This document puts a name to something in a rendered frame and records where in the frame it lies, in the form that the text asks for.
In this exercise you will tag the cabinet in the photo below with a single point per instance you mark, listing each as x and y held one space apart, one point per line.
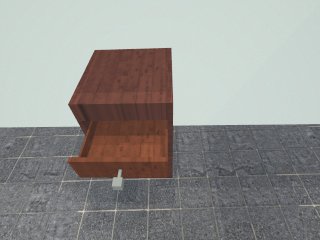
127 85

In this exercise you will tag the handle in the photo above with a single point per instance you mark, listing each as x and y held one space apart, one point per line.
118 182

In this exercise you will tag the drawer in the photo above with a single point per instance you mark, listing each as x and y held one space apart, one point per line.
137 147

